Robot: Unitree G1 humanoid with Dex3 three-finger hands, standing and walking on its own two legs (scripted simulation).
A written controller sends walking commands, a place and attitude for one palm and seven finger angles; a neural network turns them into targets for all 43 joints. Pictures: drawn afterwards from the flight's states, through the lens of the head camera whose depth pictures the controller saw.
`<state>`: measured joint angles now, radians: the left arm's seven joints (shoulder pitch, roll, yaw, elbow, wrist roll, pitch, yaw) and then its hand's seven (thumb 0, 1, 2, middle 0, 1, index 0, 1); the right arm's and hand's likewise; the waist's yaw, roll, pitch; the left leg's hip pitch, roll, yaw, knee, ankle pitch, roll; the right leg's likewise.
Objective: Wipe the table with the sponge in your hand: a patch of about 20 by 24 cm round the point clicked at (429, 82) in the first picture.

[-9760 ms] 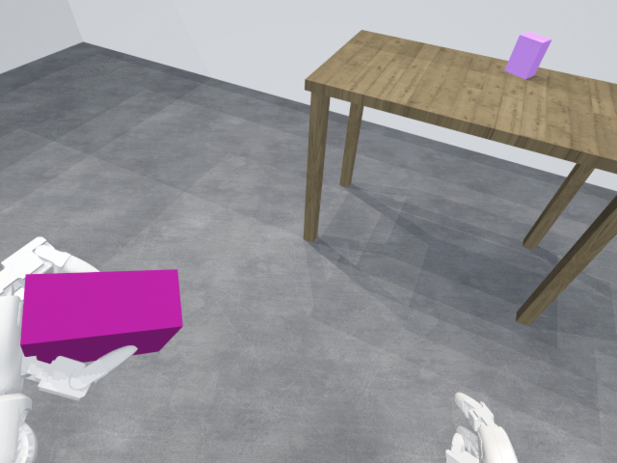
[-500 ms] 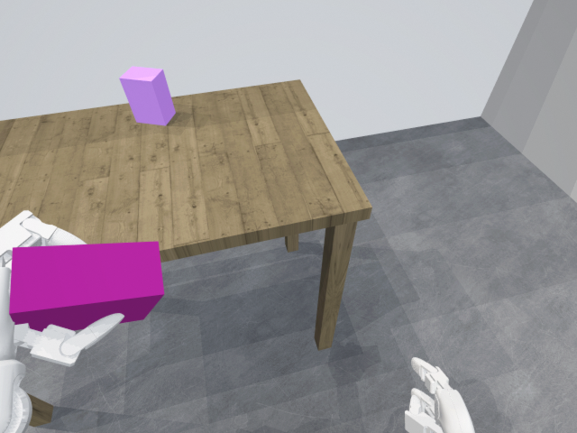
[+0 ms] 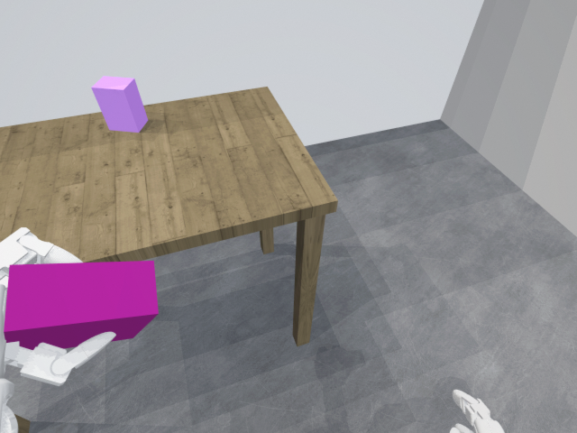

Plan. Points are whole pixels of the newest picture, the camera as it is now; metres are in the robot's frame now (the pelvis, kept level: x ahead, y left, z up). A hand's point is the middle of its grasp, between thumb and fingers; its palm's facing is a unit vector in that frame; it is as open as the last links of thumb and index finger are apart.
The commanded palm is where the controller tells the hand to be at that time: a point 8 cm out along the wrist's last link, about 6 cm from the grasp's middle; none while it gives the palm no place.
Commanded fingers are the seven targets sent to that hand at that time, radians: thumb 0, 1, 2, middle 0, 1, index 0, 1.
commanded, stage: come to a stop and stand still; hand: left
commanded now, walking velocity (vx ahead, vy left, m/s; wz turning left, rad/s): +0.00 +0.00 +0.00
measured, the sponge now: (103, 306) +0.21 +0.22 +0.14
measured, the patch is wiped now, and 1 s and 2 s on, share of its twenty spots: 0.00 0.00 0.00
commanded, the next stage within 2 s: look again from close up in 1.04 s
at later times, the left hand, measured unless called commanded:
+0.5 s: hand (19, 293) +0.21 +0.29 +0.16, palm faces +0.41 -0.82 -0.39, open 10.1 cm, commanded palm +0.16 +0.31 +0.18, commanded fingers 0.00 0.10 1.30 -1.20 -1.60 -1.20 -1.60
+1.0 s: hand (41, 256) +0.25 +0.29 +0.17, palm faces +0.35 -0.85 -0.38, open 10.0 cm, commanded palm +0.20 +0.32 +0.18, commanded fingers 0.00 0.10 1.30 -1.20 -1.60 -1.20 -1.60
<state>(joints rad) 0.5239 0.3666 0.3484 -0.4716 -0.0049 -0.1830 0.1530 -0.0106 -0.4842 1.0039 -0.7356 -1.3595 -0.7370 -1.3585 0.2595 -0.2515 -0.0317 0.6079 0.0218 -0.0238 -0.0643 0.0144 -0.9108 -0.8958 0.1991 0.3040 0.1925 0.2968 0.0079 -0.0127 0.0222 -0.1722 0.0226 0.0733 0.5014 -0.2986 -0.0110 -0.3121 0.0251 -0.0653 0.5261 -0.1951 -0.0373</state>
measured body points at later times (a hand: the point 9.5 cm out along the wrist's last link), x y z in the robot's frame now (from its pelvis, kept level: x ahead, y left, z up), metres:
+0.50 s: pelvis +0.00 +0.03 +0.00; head +0.01 +0.05 +0.45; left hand +0.18 +0.34 +0.18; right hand +0.16 -0.18 -0.07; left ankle -0.01 +0.12 -0.73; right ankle +0.06 -0.07 -0.73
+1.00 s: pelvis +0.03 +0.04 +0.01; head +0.06 +0.07 +0.46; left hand +0.23 +0.33 +0.19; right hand +0.22 -0.18 -0.06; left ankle -0.01 +0.12 -0.73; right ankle +0.06 -0.07 -0.73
